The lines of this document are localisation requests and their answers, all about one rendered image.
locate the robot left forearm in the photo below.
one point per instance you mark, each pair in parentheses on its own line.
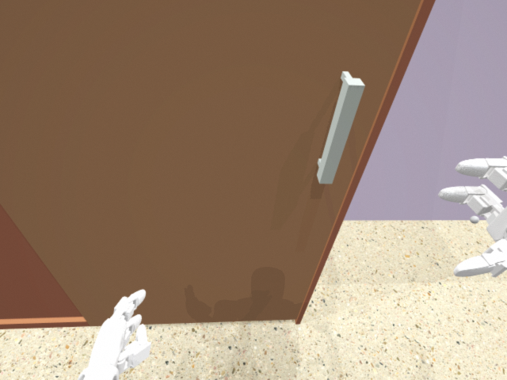
(100,371)

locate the wardrobe door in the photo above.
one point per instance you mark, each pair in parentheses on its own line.
(27,287)
(172,146)

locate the robot right hand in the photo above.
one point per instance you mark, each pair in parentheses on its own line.
(484,203)

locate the robot left hand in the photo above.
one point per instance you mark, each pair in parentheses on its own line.
(115,334)

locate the handle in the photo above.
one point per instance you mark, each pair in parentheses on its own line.
(345,111)

